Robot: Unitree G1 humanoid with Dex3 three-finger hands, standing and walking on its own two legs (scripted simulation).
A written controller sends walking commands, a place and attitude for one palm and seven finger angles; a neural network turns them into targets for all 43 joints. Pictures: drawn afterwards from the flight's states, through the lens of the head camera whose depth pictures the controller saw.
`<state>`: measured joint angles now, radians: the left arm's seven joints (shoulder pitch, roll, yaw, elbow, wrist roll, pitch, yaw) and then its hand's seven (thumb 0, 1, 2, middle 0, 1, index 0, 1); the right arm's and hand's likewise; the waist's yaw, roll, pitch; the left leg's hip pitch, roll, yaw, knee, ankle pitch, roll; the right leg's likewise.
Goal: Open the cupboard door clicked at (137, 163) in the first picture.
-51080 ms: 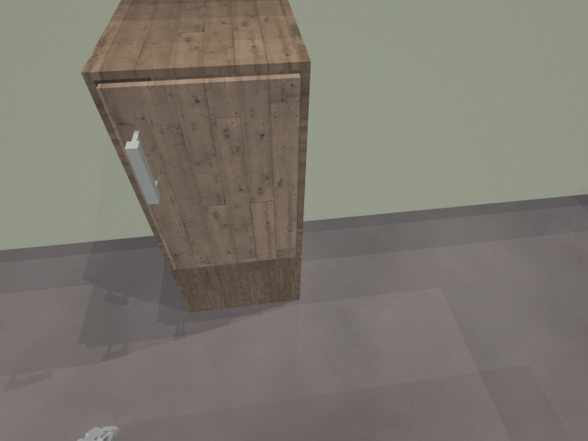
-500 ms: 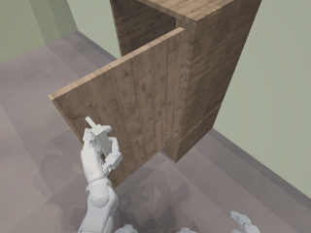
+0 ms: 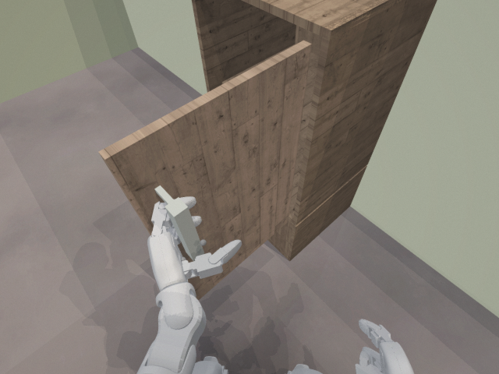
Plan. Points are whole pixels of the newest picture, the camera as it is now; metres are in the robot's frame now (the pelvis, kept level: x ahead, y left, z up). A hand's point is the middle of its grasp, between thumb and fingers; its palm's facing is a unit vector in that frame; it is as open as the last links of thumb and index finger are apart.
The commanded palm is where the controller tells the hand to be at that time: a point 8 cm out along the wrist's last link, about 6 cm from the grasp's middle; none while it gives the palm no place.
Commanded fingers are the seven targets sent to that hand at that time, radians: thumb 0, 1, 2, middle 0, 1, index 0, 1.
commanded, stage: open thumb and fingers to let go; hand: left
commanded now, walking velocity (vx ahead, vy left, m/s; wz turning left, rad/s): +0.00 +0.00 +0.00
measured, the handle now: (179, 224) +0.35 +0.14 +0.04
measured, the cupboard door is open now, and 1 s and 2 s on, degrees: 91 95 93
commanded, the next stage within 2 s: slide the hand sideways off the handle in 0.38 s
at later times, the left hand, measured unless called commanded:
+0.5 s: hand (202, 246) +0.31 +0.09 +0.04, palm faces +0.33 -0.94 -0.01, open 14.7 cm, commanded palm +0.27 +0.14 +0.04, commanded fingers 0.00 -0.50 0.30 -0.15 -0.30 -0.15 -0.30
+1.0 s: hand (189, 280) +0.25 +0.10 +0.03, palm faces -0.10 -0.99 -0.02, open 16.1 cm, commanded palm +0.23 +0.18 +0.04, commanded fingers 0.00 -0.50 0.30 -0.15 -0.30 -0.15 -0.30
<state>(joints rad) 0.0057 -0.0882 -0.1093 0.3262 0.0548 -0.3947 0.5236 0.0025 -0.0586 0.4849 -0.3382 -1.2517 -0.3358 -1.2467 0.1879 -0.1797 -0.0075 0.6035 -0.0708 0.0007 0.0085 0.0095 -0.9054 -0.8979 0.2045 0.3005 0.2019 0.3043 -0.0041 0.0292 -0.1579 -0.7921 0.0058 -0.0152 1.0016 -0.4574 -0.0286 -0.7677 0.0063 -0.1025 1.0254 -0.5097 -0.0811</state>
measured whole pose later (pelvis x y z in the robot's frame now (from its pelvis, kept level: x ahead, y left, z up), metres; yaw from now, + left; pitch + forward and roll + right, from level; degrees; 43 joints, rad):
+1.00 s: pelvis -0.01 +0.03 -0.01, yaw -2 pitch +13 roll +0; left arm 0.17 0.08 -0.15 0.14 -0.04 -0.42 0.05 -0.02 -0.50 0.30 -0.20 -0.33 -0.19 -0.32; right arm 0.22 -0.21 0.01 0.49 -0.01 -0.02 0.01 0.01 -0.90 -0.90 0.20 0.30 0.20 0.30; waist -0.01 0.02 -0.13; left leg -0.82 0.01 0.02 1.08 -0.49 0.02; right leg -0.79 0.00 -0.07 1.08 -0.51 -0.04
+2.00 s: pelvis +0.00 +0.03 -0.01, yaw -1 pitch +13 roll -2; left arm 0.54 0.22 0.08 -0.26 -0.24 -0.32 -0.18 -0.02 -0.50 0.30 -0.15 -0.30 -0.15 -0.30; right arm 0.26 -0.21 0.01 0.45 0.03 -0.07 -0.07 0.01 -0.90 -0.90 0.21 0.30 0.20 0.30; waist 0.00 0.06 -0.16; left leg -0.81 0.02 -0.02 1.11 -0.52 0.01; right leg -0.75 0.02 -0.10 1.06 -0.53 -0.05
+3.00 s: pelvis +0.03 +0.04 +0.07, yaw -2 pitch -3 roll +0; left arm 0.49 0.36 0.33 -0.42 -0.06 -0.05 0.12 0.00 0.63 0.78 -0.20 -0.31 -0.20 -0.30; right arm 0.20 -0.23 0.04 0.61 0.01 -0.10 -0.09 0.01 -0.90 -0.90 0.21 0.30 0.20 0.30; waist 0.07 0.07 0.00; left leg -0.11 -0.01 0.02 0.45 -0.27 0.03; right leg -0.08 0.01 -0.05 0.42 -0.28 -0.02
